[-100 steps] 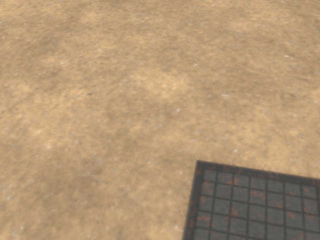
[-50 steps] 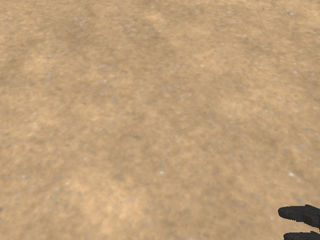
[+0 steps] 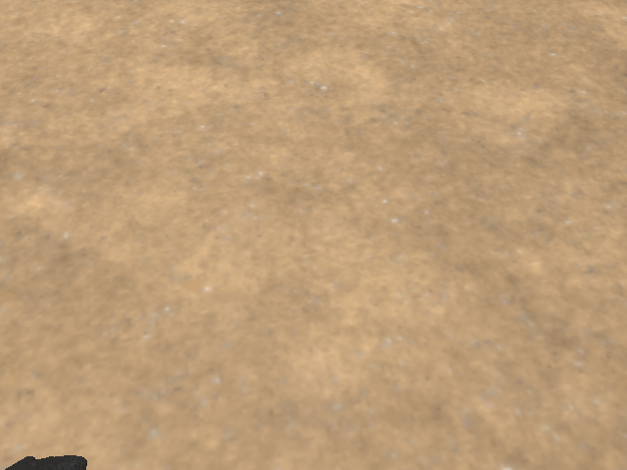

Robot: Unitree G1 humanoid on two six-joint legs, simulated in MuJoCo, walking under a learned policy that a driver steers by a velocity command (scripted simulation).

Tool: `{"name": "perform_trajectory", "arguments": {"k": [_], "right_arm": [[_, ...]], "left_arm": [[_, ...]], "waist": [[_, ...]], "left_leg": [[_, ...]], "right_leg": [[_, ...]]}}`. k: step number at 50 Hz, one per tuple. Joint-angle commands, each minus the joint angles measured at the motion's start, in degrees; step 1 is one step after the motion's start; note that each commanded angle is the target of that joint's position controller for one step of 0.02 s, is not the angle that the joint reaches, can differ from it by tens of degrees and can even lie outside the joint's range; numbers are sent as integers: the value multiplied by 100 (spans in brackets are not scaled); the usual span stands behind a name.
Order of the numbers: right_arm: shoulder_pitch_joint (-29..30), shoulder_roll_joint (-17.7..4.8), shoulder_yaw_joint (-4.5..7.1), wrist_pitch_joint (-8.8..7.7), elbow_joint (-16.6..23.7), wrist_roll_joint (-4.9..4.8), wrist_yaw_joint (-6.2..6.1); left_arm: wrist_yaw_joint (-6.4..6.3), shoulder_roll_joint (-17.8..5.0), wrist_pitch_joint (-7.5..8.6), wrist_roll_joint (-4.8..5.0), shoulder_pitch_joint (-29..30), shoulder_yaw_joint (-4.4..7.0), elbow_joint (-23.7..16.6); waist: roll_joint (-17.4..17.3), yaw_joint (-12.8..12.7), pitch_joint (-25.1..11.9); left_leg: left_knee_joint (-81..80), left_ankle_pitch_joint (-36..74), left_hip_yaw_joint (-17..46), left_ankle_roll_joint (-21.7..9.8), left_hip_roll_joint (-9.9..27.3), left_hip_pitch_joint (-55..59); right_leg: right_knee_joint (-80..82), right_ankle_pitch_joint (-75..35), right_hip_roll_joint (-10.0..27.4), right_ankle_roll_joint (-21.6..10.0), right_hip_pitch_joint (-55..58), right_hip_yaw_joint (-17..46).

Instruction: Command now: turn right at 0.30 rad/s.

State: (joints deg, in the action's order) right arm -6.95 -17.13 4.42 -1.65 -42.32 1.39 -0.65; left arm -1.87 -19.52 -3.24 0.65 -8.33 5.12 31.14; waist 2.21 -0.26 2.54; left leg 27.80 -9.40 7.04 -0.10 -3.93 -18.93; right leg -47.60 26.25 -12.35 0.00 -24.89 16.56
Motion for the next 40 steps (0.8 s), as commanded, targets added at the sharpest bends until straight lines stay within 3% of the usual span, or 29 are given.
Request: {"name": "perform_trajectory", "arguments": {"k": [1,2,3,4,5,6,7,9,11,13,15,16,17,18,19,20,21,22,25,27,30,33,35,36,37,38,39,40], "right_arm": [[356,-532,74,-30,585,-64,-35],[330,-436,-8,-13,559,-132,-21],[399,-285,-113,4,510,-137,5],[428,-316,-117,48,494,-163,29],[330,-583,-5,129,510,-224,29],[99,-896,121,204,512,-248,10],[-121,-1058,190,245,503,-233,-10],[-293,-1109,241,256,522,-232,-32],[-283,-1058,270,258,549,-302,-51],[-236,-1023,314,302,576,-369,-93],[-46,-957,335,364,662,-467,-158],[-114,-790,299,384,693,-462,-185],[-365,-428,216,387,725,-397,-166],[-393,-755,335,308,835,-380,-133],[-511,-1141,455,291,731,-300,-107],[-632,-1166,493,331,605,-319,-91],[-755,-990,465,406,509,-304,-107],[-791,-839,411,455,530,-288,-81],[-204,-553,240,437,907,-356,33],[46,-464,160,416,1116,-335,122],[173,-373,79,398,1322,-258,212],[53,-442,100,422,1326,-239,201],[-258,-398,108,422,1220,-211,156],[-541,-504,123,395,1114,-161,99],[-1019,-810,125,365,1080,-11,-6],[-747,-770,12,324,1140,143,-70],[-676,-495,-28,287,1130,105,-46],[-585,-857,111,270,972,42,-25]], "left_arm": [[-3,-797,94,-76,-459,206,-84],[-34,-517,59,-129,-428,106,-47],[-7,-201,50,-163,-487,-12,-12],[25,-54,69,-192,-375,-84,-56],[25,-40,108,-170,-131,-90,-141],[6,-84,147,-114,108,-73,-186],[-11,-113,177,-59,238,-58,-197],[-40,-178,225,36,237,-22,-123],[-54,-219,286,70,174,6,-31],[-7,-221,372,85,46,28,91],[50,-233,435,81,-356,76,341],[46,-397,421,39,-483,135,423],[20,-721,363,-96,-309,183,344],[74,-769,367,-386,-28,202,270],[51,-482,402,-374,269,129,156],[1,-210,416,-300,513,57,117],[-43,-128,419,-207,593,28,99],[-73,-111,416,-114,593,10,134],[-140,-261,324,-158,177,53,249],[-144,-411,255,-174,-20,100,316],[-50,-716,228,-109,-77,193,393],[77,-833,289,63,-86,220,508],[143,-721,369,199,-2,134,642],[195,-428,444,180,-190,0,807],[253,69,547,-100,-308,-231,746],[321,358,549,-225,-664,-356,806],[301,-256,471,-40,-555,-172,916],[255,-613,414,134,-270,-47,720]], "waist": [[-733,-164,-662],[-643,-136,-619],[-635,-237,-572],[-795,-253,-481],[-1050,-124,-361],[-1219,74,-333],[-1317,189,-420],[-1413,231,-636],[-1472,182,-758],[-1434,94,-880],[-1289,-149,-1015],[-1055,-128,-1140],[357,97,-1063],[1324,131,-695],[803,215,-543],[492,308,-496],[405,323,-477],[503,287,-376],[550,-77,-217],[551,-253,-277],[490,-284,-370],[579,-185,-444],[505,122,-585],[182,294,-778],[-661,330,-1589],[-1658,57,-1975],[-1090,338,-1993],[-1283,348,-1641]], "left_leg": [[-772,1318,1902,-1335,1878,769],[-769,1132,1777,-1174,1660,758],[-823,1040,1596,-1061,1426,589],[-894,893,1375,-945,1115,506],[-882,936,1342,-903,888,575],[-830,1069,1475,-939,851,769],[-781,1127,1699,-989,912,1019],[-762,1136,2170,-1066,1080,1443],[-761,1253,2512,-1079,1134,1627],[-711,1362,2673,-1021,1076,1637],[-540,1001,2508,-758,813,1096],[-212,286,2220,-499,549,337],[953,-1431,1245,-174,-123,-837],[2008,-2627,481,116,-373,-1687],[3027,-2402,388,309,77,-1731],[3425,-2030,279,382,136,-1726],[3784,-1700,187,466,159,-1843],[4106,-1458,73,558,265,-2060],[3683,-988,-488,748,580,-2354],[3157,-923,-633,772,751,-2286],[2361,-1057,-828,623,779,-1599],[1491,-1174,-1024,380,498,-792],[111,-434,-977,66,285,189],[-810,852,-765,-130,379,1306],[-523,3444,404,-411,1535,3087],[-48,5252,1263,-1462,2856,3177],[-19,5072,953,-1905,2886,2760],[-317,3669,752,-1895,2652,2312]], "right_leg": [[-2036,431,471,396,-486,-268],[-2089,295,513,466,-459,-286],[-1754,148,709,532,-212,-476],[-1114,67,877,586,-21,-936],[-497,94,878,621,9,-1281],[-89,168,799,640,18,-1401],[227,215,750,636,66,-1343],[742,121,702,575,165,-1132],[1199,-42,685,484,311,-982],[1824,-316,663,366,651,-923],[2961,-1369,794,175,1643,-1025],[3069,-1825,1299,-9,2505,-834],[3016,-2754,2489,-576,3054,213],[3006,-4027,3441,-1321,2441,965],[2945,-4397,3494,-1430,2275,565],[2830,-4306,3078,-1180,2204,-32],[2706,-4278,2760,-997,2282,-452],[2619,-4682,2676,-975,2321,-741],[2730,-4786,2584,-1141,2457,-1249],[2741,-4617,2698,-1223,2656,-1369],[2708,-4680,2854,-1280,2389,-1541],[2450,-4768,2875,-1221,2141,-1582],[1975,-4510,2730,-1003,1946,-1559],[1562,-4185,2473,-672,1457,-1731],[864,-2264,2116,-153,504,-1915],[4,1394,1783,293,-61,-1683],[-715,1780,1702,509,-145,-1259],[-1235,1537,1695,525,-472,-1426]]}}
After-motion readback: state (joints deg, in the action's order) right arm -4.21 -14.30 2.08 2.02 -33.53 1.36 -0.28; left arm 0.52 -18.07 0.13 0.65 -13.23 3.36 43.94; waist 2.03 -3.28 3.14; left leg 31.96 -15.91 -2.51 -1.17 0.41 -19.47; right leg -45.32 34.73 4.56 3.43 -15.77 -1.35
